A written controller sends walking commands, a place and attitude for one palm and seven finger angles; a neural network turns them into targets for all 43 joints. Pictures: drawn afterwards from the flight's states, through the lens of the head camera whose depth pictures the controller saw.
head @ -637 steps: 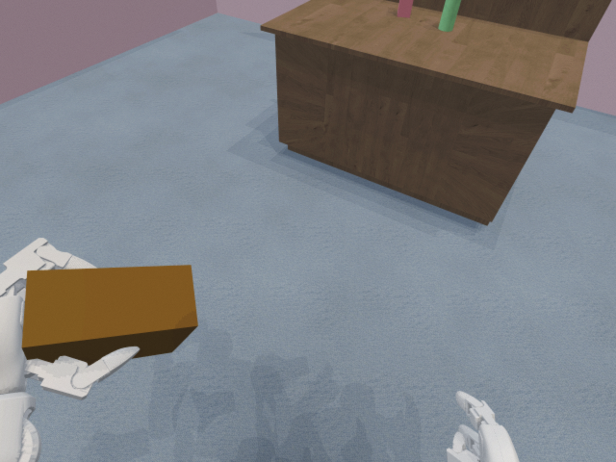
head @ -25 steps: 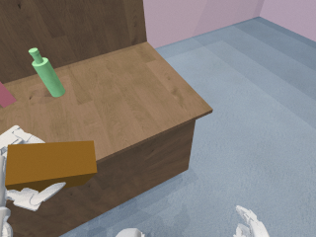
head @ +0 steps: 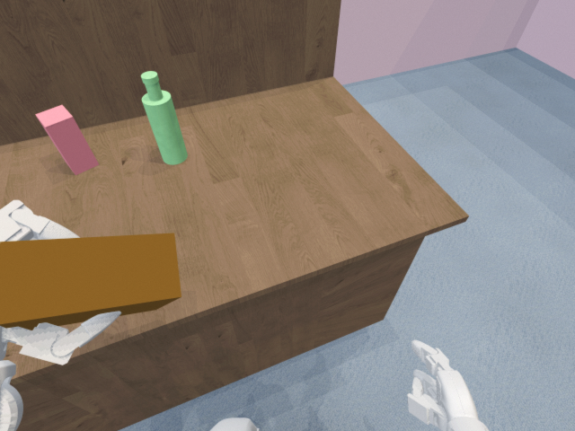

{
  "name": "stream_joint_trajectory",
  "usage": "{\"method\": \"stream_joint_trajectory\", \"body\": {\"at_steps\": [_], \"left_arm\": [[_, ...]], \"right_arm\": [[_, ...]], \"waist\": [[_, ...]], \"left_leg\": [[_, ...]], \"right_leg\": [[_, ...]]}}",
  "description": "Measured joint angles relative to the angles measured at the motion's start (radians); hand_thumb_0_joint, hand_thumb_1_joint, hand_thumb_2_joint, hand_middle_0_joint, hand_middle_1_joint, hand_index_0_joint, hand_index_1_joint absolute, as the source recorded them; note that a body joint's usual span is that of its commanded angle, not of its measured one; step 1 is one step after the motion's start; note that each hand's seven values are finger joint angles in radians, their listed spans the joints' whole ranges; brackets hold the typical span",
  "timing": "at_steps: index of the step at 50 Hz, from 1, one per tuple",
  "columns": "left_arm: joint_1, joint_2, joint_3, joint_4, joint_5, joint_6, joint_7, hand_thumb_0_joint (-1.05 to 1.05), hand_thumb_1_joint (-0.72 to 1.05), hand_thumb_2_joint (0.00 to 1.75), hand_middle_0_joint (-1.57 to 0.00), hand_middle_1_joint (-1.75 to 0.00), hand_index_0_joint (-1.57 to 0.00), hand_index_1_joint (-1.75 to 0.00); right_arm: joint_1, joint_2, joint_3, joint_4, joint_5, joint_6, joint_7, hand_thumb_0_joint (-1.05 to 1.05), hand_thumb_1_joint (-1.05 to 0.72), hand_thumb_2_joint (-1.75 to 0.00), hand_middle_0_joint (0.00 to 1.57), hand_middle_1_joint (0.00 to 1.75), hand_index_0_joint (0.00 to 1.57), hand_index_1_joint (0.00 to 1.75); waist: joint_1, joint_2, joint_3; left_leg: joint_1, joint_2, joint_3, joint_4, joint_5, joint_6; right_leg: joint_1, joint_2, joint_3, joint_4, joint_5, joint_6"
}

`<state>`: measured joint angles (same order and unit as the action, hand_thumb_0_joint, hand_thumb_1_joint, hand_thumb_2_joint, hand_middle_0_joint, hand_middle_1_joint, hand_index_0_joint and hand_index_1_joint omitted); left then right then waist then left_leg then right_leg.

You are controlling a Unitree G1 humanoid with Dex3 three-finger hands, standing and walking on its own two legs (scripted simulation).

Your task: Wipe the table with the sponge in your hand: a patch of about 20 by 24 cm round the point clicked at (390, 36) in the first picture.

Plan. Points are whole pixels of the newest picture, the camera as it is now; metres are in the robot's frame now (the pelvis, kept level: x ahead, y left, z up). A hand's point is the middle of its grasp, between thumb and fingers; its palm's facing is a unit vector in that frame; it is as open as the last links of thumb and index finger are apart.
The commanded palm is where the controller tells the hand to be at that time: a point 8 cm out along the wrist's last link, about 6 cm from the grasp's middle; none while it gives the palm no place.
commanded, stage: shuffle to correct the standing spot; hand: left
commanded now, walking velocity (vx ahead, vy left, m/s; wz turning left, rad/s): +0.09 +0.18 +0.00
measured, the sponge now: (120, 280) +0.23 +0.19 +0.17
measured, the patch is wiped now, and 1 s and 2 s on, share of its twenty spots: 0.00 0.00 0.00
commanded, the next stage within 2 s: come to a stop and stand still in 1.22 s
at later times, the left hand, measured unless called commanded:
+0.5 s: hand out of the picture +0.21 +0.38 +0.16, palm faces +0.40 -0.79 -0.46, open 9.9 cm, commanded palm +0.16 +0.41 +0.19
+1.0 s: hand out of the picture +0.24 +0.42 +0.17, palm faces +0.34 -0.87 -0.37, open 9.9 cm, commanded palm +0.19 +0.46 +0.19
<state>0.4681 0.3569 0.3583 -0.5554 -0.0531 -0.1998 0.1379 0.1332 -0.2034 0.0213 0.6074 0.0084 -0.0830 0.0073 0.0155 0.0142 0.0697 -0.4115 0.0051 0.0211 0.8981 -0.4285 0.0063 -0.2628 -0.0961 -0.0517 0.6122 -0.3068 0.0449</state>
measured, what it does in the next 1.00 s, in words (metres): steps to the left: left foot, then right foot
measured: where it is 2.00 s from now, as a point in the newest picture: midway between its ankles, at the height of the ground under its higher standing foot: outside the picture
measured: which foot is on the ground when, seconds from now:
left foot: up 0.00-0.04, down 0.06-0.26, up 0.28-0.44, down 0.46-1.00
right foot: down 0.00-0.06, up 0.08-0.22, down 0.24-0.46, up 0.48-0.60, down 0.62-0.76, up 0.78-1.00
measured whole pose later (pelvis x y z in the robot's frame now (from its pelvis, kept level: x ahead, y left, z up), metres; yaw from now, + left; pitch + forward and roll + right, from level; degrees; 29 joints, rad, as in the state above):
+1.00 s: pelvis +0.02 +0.18 +0.02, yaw -2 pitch -1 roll -1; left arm 0.46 0.35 0.33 -0.53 -0.04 -0.10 0.11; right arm 0.19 -0.16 0.05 0.59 -0.01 -0.09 -0.05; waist 0.01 -0.03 0.05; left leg -0.18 -0.03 0.06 0.38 -0.18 0.06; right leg -0.35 0.03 -0.06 0.68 -0.30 -0.01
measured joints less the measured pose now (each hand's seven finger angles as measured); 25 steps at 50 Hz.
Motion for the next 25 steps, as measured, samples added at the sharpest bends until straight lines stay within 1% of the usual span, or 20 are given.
{"method": "stream_joint_trajectory", "body": {"at_steps": [2, 3, 4, 5, 6, 7, 9, 11, 12, 13, 14, 15, 17, 18, 19, 20, 22, 23, 24, 25], "left_arm": [[0.015, 0.015, 0.029, 0.003, -0.003, -0.001, 0.002, -0.01, -0.48, 1.01, -0.76, -1.34, -0.77, -1.35], [0.014, 0.02, 0.041, 0.006, -0.006, 0.003, 0.002, -0.01, -0.48, 1.01, -0.76, -1.34, -0.77, -1.35], [-0.001, 0.027, 0.05, 0.021, -0.006, 0.01, 0.004, -0.01, -0.48, 1.01, -0.76, -1.34, -0.77, -1.35], [-0.016, 0.03, 0.054, 0.04, -0.004, 0.021, 0.006, -0.01, -0.48, 1.01, -0.76, -1.34, -0.77, -1.35], [-0.028, 0.028, 0.055, 0.059, -0.001, 0.032, 0.007, -0.01, -0.48, 1.01, -0.76, -1.34, -0.77, -1.35], [-0.037, 0.023, 0.051, 0.073, 0.002, 0.044, 0.008, -0.01, -0.48, 1.01, -0.76, -1.34, -0.77, -1.35], [-0.053, 0.007, 0.035, 0.078, 0.006, 0.068, 0.011, -0.01, -0.48, 1.01, -0.76, -1.34, -0.77, -1.35], [-0.059, 0.0, 0.019, 0.052, 0.009, 0.072, 0.015, -0.01, -0.48, 1.01, -0.76, -1.35, -0.77, -1.35], [-0.06, 0.001, 0.013, 0.033, 0.012, 0.066, 0.016, -0.01, -0.48, 1.01, -0.76, -1.35, -0.77, -1.35], [-0.061, -0.006, 0.002, 0.018, 0.016, 0.056, 0.015, -0.01, -0.48, 1.01, -0.76, -1.35, -0.77, -1.35], [-0.057, -0.007, -0.008, 0.004, 0.016, 0.044, 0.013, -0.01, -0.48, 1.01, -0.76, -1.35, -0.77, -1.35], [-0.049, -0.004, -0.015, -0.005, 0.012, 0.032, 0.009, -0.01, -0.48, 1.01, -0.76, -1.35, -0.77, -1.35], [-0.019, 0.001, -0.015, -0.012, 0.006, 0.011, 0.0, -0.01, -0.48, 1.01, -0.76, -1.35, -0.77, -1.35], [0.001, 0.007, -0.004, -0.008, 0.005, 0.0, -0.002, -0.01, -0.48, 1.01, -0.76, -1.35, -0.77, -1.35], [0.021, 0.017, 0.012, 0.001, 0.005, -0.009, -0.002, -0.01, -0.48, 1.01, -0.76, -1.35, -0.77, -1.35], [0.039, 0.028, 0.029, 0.014, 0.007, -0.015, 0.0, -0.01, -0.48, 1.01, -0.76, -1.35, -0.77, -1.35], [0.061, 0.037, 0.053, 0.042, 0.009, -0.013, 0.003, -0.01, -0.48, 1.01, -0.76, -1.35, -0.77, -1.35], [0.064, 0.036, 0.056, 0.052, 0.007, -0.008, 0.004, -0.01, -0.48, 1.01, -0.76, -1.35, -0.77, -1.35], [0.052, 0.034, 0.056, 0.064, 0.005, 0.0, 0.005, -0.01, -0.48, 1.01, -0.76, -1.35, -0.77, -1.35], [0.036, 0.031, 0.055, 0.078, 0.008, 0.009, 0.006, -0.01, -0.48, 1.01, -0.76, -1.35, -0.77, -1.35]], "right_arm": [[0.007, -0.004, 0.001, -0.015, 0.005, 0.013, -0.002, 0.02, -0.9, -0.9, 0.2, 0.3, 0.2, 0.3], [0.011, -0.012, -0.005, -0.028, 0.006, 0.013, -0.006, 0.02, -0.9, -0.9, 0.2, 0.3, 0.2, 0.3], [0.006, -0.006, -0.016, -0.028, 0.006, 0.013, -0.013, 0.02, -0.9, -0.9, 0.2, 0.3, 0.2, 0.3], [0.002, 0.005, -0.024, -0.025, 0.007, 0.012, -0.019, 0.02, -0.9, -0.9, 0.2, 0.3, 0.2, 0.3], [0.002, 0.014, -0.027, -0.021, 0.007, 0.008, -0.023, 0.02, -0.9, -0.9, 0.2, 0.3, 0.2, 0.3], [0.007, 0.021, -0.026, -0.017, 0.005, 0.001, -0.024, 0.02, -0.9, -0.9, 0.2, 0.3, 0.2, 0.3], [0.021, 0.026, -0.017, -0.009, 0.003, -0.017, -0.024, 0.02, -0.9, -0.9, 0.2, 0.3, 0.2, 0.3], [0.036, 0.023, -0.004, -0.004, 0.002, -0.036, -0.023, 0.02, -0.9, -0.9, 0.2, 0.3, 0.2, 0.3], [0.041, 0.018, 0.002, -0.004, 0.001, -0.042, -0.022, 0.02, -0.9, -0.9, 0.2, 0.3, 0.2, 0.3], [0.042, 0.007, 0.003, 0.0, 0.0, -0.043, -0.02, 0.02, -0.9, -0.9, 0.2, 0.3, 0.2, 0.3], [0.04, -0.002, 0.003, 0.008, -0.002, -0.037, -0.016, 0.02, -0.9, -0.9, 0.2, 0.3, 0.2, 0.3], [0.039, -0.009, -0.001, 0.018, -0.003, -0.029, -0.013, 0.02, -0.9, -0.9, 0.2, 0.3, 0.2, 0.3], [0.043, -0.018, -0.012, 0.034, -0.001, -0.008, -0.006, 0.02, -0.9, -0.9, 0.2, 0.3, 0.2, 0.3], [0.045, -0.022, -0.015, 0.038, 0.0, 0.003, -0.005, 0.02, -0.9, -0.9, 0.2, 0.3, 0.2, 0.3], [0.047, -0.024, -0.018, 0.039, 0.002, 0.012, -0.006, 0.02, -0.9, -0.9, 0.2, 0.3, 0.2, 0.3], [0.051, -0.026, -0.022, 0.036, 0.006, 0.021, -0.008, 0.02, -0.9, -0.9, 0.2, 0.3, 0.2, 0.3], [0.063, -0.039, -0.031, 0.022, 0.012, 0.023, -0.019, 0.02, -0.9, -0.9, 0.2, 0.3, 0.2, 0.3], [0.071, -0.053, -0.038, 0.009, 0.012, 0.018, -0.026, 0.02, -0.9, -0.9, 0.2, 0.3, 0.2, 0.3], [0.071, -0.058, -0.051, 0.007, 0.011, 0.012, -0.035, 0.02, -0.9, -0.9, 0.2, 0.3, 0.2, 0.3], [0.066, -0.051, -0.061, 0.013, 0.01, 0.008, -0.045, 0.02, -0.9, -0.9, 0.2, 0.3, 0.2, 0.3]], "waist": [[-0.002, -0.009, -0.003], [-0.004, 0.0, -0.002], [0.001, -0.012, 0.013], [0.011, -0.025, 0.027], [0.017, -0.035, 0.035], [0.018, -0.04, 0.037], [0.016, -0.042, 0.038], [0.01, -0.038, 0.033], [0.005, -0.034, 0.029], [-0.006, -0.009, 0.031], [-0.018, 0.009, 0.029], [-0.026, 0.018, 0.024], [-0.031, 0.02, 0.006], [-0.033, 0.014, -0.004], [-0.033, 0.002, -0.012], [-0.033, -0.009, -0.018], [-0.037, -0.012, -0.023], [-0.039, 0.003, -0.026], [-0.041, 0.007, -0.017], [-0.032, -0.005, -0.004]], "left_leg": [[0.055, 0.019, -0.016, -0.186, 0.077, 0.0], [0.071, 0.027, -0.03, -0.248, 0.128, 0.002], [0.065, 0.015, -0.018, -0.227, 0.143, -0.003], [0.065, 0.004, -0.001, -0.207, 0.14, -0.003], [0.068, -0.005, 0.012, -0.203, 0.137, 0.002], [0.073, -0.012, 0.019, -0.211, 0.138, 0.008], [0.083, -0.025, 0.023, -0.238, 0.152, 0.019], [0.083, -0.037, 0.022, -0.251, 0.163, 0.027], [0.074, -0.043, 0.021, -0.241, 0.161, 0.029], [0.063, -0.037, 0.008, -0.216, 0.14, 0.032], [0.043, -0.036, -0.003, -0.162, 0.094, 0.027], [0.016, -0.039, -0.009, -0.084, 0.061, 0.016], [-0.033, -0.039, -0.008, 0.056, 0.037, -0.001], [-0.045, -0.031, -0.005, 0.084, 0.033, -0.003], [-0.041, -0.019, -0.001, 0.063, 0.024, -0.001], [-0.021, -0.004, -0.002, -0.002, 0.025, 0.003], [0.05, 0.025, -0.016, -0.186, 0.069, 0.007], [0.082, 0.04, -0.033, -0.266, 0.097, 0.007], [0.08, 0.038, -0.028, -0.273, 0.166, -0.008], [0.077, 0.024, -0.015, -0.249, 0.173, -0.015]], "right_leg": [[-0.014, -0.017, 0.015, 0.026, -0.01, 0.021], [-0.034, -0.019, 0.018, 0.069, -0.029, 0.018], [-0.061, -0.024, 0.044, 0.145, -0.083, 0.011], [-0.091, -0.016, 0.073, 0.234, -0.134, 0.0], [-0.117, -0.004, 0.083, 0.307, -0.166, -0.008], [-0.132, 0.007, 0.075, 0.348, -0.181, -0.014], [-0.125, 0.029, 0.036, 0.324, -0.172, -0.019], [-0.073, 0.053, -0.009, 0.176, -0.11, -0.022], [-0.042, 0.063, -0.02, 0.086, -0.041, -0.04], [-0.03, 0.073, -0.034, 0.061, -0.004, -0.06], [-0.024, 0.076, -0.045, 0.052, 0.002, -0.069], [-0.018, 0.073, -0.05, 0.04, 0.0, -0.069], [-0.008, 0.059, -0.042, -0.001, 0.01, -0.056], [-0.006, 0.05, -0.032, -0.022, 0.021, -0.048], [-0.008, 0.037, -0.018, -0.034, 0.03, -0.038], [-0.012, 0.025, -0.003, -0.037, 0.035, -0.028], [-0.023, 0.008, 0.013, -0.017, 0.027, -0.005], [-0.037, 0.006, 0.014, 0.014, 0.011, 0.002], [-0.055, 0.001, 0.023, 0.062, -0.021, -0.001], [-0.077, 0.0, 0.05, 0.13, -0.069, -0.009]]}}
